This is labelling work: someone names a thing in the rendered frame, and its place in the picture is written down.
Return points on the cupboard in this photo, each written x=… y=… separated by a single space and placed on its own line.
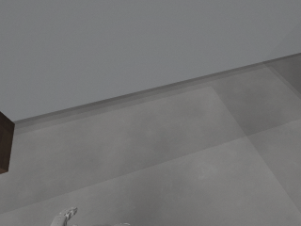
x=6 y=138

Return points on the left robot hand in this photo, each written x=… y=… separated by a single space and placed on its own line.
x=64 y=216

